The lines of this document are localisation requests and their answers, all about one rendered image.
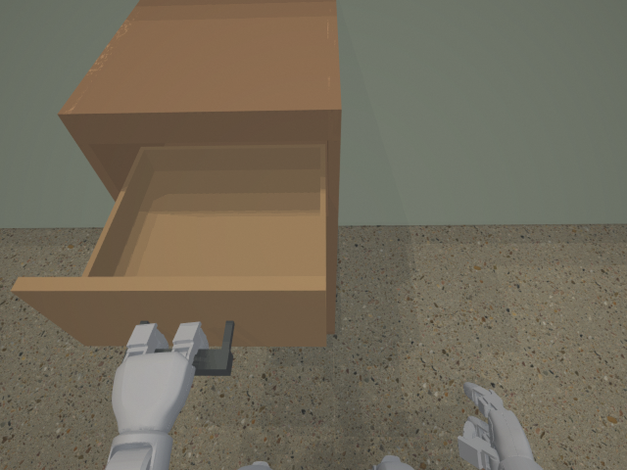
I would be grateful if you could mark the cabinet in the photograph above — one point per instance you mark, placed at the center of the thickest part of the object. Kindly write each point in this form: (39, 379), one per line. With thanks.
(216, 73)

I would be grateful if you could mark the left robot hand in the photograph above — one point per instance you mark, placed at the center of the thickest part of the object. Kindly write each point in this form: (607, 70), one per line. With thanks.
(150, 388)

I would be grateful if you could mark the drawer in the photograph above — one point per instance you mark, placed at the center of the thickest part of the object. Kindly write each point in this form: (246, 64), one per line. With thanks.
(209, 234)

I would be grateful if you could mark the handle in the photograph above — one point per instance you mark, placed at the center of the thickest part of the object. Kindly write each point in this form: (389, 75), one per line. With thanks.
(211, 362)

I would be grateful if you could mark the left robot forearm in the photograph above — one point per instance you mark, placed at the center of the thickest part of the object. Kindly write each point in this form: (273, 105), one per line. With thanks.
(140, 450)

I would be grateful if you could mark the right robot hand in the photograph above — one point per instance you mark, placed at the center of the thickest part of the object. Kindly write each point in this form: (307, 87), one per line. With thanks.
(486, 445)

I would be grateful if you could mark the robot right shin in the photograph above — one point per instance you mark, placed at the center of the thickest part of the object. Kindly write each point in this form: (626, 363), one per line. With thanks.
(390, 458)

